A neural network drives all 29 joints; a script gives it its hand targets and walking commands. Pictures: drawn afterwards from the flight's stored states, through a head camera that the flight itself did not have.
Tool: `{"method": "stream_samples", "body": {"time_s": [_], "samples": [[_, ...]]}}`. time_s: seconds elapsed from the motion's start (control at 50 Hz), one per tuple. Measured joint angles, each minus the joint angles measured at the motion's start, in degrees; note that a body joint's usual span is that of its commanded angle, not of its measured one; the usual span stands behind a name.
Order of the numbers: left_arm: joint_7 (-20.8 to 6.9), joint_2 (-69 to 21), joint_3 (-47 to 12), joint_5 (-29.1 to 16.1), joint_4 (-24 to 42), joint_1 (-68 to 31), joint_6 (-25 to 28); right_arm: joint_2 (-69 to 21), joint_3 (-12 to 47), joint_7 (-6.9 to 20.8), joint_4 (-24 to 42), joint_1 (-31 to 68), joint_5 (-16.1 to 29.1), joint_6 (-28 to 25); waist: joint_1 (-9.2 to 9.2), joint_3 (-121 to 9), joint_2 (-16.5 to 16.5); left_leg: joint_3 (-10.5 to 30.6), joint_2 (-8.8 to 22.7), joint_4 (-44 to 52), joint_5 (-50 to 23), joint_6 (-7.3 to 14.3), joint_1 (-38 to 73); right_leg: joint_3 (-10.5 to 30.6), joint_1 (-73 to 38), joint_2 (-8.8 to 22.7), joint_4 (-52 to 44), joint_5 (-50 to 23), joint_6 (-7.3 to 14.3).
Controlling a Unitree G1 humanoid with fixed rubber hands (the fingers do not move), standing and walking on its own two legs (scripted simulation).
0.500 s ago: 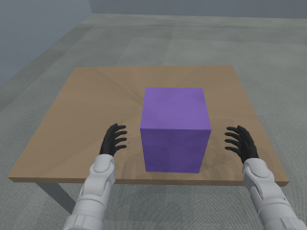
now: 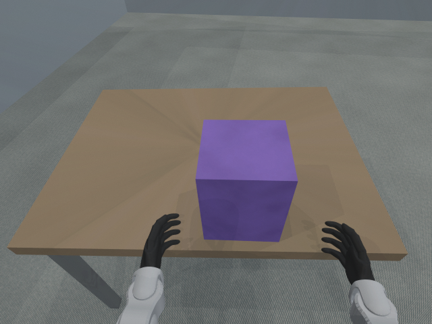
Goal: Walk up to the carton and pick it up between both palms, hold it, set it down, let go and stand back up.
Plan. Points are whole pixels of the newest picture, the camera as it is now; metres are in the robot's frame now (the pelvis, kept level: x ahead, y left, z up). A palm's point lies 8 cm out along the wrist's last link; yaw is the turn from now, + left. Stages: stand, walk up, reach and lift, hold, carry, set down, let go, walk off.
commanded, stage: set down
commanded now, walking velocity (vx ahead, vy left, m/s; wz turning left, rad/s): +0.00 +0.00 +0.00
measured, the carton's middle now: (242, 182) +0.44 -0.02 -0.01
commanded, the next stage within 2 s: let go in 0.14 s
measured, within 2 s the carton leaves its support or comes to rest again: neither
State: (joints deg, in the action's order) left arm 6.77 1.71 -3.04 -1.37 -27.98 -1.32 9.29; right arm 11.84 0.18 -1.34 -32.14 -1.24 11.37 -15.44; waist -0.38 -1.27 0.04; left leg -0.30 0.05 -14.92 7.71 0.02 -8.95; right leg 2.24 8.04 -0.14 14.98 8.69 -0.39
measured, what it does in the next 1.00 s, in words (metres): stands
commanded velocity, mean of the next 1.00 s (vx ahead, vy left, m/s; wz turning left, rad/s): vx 0.00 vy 0.00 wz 0.00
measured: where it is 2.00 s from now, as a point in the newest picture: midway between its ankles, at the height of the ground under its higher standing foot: outside the picture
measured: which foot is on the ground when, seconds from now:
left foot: down 0.00-1.00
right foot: down 0.00-1.00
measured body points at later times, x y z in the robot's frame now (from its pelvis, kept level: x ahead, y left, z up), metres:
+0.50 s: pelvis +0.03 +0.00 -0.01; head +0.05 +0.01 +0.44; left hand +0.19 +0.23 -0.10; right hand +0.17 -0.23 -0.10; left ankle +0.00 +0.12 -0.75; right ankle -0.01 -0.12 -0.75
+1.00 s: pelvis +0.01 -0.01 -0.01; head +0.02 +0.01 +0.44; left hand +0.16 +0.23 -0.10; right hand +0.17 -0.23 -0.11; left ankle +0.00 +0.12 -0.75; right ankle -0.01 -0.12 -0.75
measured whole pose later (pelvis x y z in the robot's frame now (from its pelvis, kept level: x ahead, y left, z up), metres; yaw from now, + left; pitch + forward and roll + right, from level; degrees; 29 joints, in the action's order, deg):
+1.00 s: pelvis +0.01 -0.01 -0.01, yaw +1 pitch +1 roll +0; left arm 0.1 13.3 -0.5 1.4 -23.4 14.5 -10.0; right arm 10.3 0.8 -1.7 -51.1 -7.7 1.0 -15.8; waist -1.5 -0.1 -2.4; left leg 1.5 -0.4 -24.7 13.3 -0.5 -12.9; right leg 1.5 12.1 -0.3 25.8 15.1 0.1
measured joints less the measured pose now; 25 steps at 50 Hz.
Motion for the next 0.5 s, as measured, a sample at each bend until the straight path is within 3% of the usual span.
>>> {"method": "stream_samples", "body": {"time_s": [0.2, 0.4, 0.5], "samples": [[0.6, 0.8, -1.0, 0.9, 0.0, 5.1, 1.7, -2.1, 0.2, -0.2, -1.0, -4.7, -2.4, -3.8, -0.08, -0.5, 0.1, -0.6, -0.3, -3.6, 2.3, 0.3, -2.6, 0.7, 3.2, 0.2, 4.6, 2.6, -0.3], [-4.2, 5.6, 3.0, 3.1, 1.9, 12.7, -9.5, -1.7, 1.8, -2.0, -7.5, -9.8, -5.9, -0.9, -0.44, -0.1, -0.8, -0.8, -0.3, -5.0, 4.8, 0.3, -1.0, 1.1, 1.6, 0.1, 5.6, 4.7, -0.3], [-5.2, 9.4, 3.5, 2.7, 3.1, 16.8, -13.6, -1.1, 1.7, -1.2, -10.9, -11.7, -7.4, -0.8, -0.28, 0.3, -1.9, -0.7, -0.3, -6.9, 6.1, 0.2, -2.2, 1.1, 2.8, 0.0, 7.5, 6.1, -0.2]]}}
